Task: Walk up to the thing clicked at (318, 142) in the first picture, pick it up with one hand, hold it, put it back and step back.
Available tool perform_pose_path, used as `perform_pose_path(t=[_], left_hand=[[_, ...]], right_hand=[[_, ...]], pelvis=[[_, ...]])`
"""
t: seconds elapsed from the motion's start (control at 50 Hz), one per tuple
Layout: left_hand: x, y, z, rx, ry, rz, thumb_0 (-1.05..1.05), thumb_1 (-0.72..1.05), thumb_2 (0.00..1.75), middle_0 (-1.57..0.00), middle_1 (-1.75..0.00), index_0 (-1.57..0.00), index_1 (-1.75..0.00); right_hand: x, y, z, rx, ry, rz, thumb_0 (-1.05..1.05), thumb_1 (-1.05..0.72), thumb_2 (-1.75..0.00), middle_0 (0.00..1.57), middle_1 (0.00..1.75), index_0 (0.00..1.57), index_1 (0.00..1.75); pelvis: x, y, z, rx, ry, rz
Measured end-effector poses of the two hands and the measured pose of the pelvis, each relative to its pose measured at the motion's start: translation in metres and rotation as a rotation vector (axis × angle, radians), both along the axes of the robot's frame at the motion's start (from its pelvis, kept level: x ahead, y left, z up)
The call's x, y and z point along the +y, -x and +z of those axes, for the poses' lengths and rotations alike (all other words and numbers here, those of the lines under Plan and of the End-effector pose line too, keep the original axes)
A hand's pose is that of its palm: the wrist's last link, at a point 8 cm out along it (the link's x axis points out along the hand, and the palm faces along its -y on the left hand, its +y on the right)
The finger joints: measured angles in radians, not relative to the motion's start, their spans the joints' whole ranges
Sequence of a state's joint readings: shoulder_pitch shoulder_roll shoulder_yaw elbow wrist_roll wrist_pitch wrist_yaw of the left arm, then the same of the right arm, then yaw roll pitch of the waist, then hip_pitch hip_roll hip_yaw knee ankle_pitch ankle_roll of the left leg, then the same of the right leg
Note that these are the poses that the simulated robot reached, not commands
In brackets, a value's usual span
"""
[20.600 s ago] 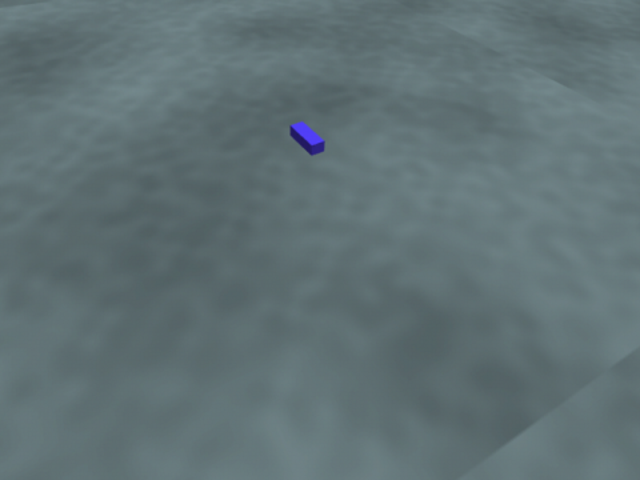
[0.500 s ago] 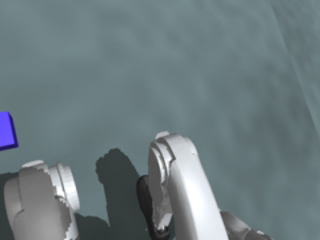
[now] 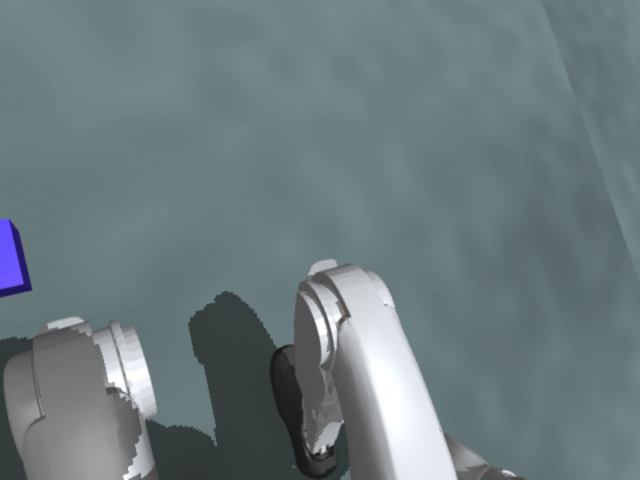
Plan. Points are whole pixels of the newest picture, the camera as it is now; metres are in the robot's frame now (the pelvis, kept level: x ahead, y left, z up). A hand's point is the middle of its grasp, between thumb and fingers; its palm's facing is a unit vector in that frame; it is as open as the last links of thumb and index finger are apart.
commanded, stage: close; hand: left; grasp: from above
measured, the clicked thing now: out of the picture +0.38 +0.35 -0.25
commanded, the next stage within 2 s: settle in 1.36 s
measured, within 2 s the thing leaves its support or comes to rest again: leaves its support in 1.84 s
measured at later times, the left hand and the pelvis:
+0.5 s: hand out of the picture +0.38 +0.34 -0.24, palm faces -0.44 -0.17 -0.88, open 13.1 cm; pelvis +0.00 +0.00 +0.00, yaw +0 degrees
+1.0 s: hand out of the picture +0.37 +0.34 -0.24, palm faces -0.43 -0.17 -0.89, open 12.2 cm; pelvis +0.00 +0.00 +0.00, yaw +0 degrees
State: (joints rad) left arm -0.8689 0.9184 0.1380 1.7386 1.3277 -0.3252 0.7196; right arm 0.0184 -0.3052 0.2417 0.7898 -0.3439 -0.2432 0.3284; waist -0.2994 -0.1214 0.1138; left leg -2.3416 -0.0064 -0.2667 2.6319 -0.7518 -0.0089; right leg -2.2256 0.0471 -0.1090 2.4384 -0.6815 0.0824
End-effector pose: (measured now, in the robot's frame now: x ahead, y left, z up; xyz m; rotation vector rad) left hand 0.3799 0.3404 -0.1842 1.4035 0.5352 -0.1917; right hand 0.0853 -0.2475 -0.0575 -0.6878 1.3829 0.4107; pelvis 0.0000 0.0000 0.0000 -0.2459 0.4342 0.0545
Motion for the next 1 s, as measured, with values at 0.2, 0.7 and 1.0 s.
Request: perform_pose_path(t=[0.2,0.7,1.0], left_hand=[[0.0,0.0,0.0,-0.008,-0.008,-0.001,0.0,-0.41,0.91,-0.14,-1.0,-0.17,-0.99],[0.001,-0.001,0.003,0.009,-0.011,0.01,0.0,-0.33,0.81,-0.21,-0.93,-0.31,-0.91],[0.001,0.0,0.005,0.0,-0.01,0.008,0.0,-0.28,0.77,-0.28,-0.86,-0.4,-0.85]], right_hand=[[-0.005,-0.008,0.006,-0.033,0.022,0.017,0.0,-0.9,-0.89,0.2,0.3,0.2,0.3],[-0.003,-0.002,0.004,-0.027,-0.004,0.021,0.0,-0.9,-0.89,0.2,0.3,0.2,0.3],[-0.003,-0.004,0.007,-0.036,0.01,0.03,0.0,-0.9,-0.89,0.2,0.3,0.2,0.3]], pelvis=[[0.002,0.001,-0.001,-0.002,0.006,0.002],[-0.001,0.002,0.0,-0.006,-0.002,0.001],[0.0,0.003,0.002,-0.003,0.001,0.0]])
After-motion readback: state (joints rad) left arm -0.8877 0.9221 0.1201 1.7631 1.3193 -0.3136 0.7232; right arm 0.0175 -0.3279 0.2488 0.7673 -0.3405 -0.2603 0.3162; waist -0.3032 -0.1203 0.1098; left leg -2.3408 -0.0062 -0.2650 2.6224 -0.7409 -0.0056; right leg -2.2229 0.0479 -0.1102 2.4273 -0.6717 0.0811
